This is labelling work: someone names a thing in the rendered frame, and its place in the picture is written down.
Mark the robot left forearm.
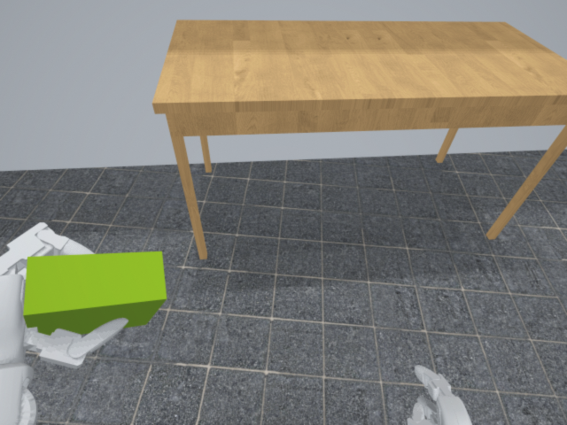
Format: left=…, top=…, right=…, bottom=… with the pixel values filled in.
left=0, top=362, right=38, bottom=425

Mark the right robot hand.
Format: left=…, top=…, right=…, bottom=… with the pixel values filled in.
left=408, top=365, right=472, bottom=425

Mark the left robot hand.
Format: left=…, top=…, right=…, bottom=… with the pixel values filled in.
left=0, top=222, right=128, bottom=369

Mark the table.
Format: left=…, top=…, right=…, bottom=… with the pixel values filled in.
left=152, top=19, right=567, bottom=259

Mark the sponge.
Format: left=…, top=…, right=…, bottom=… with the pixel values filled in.
left=23, top=251, right=167, bottom=336

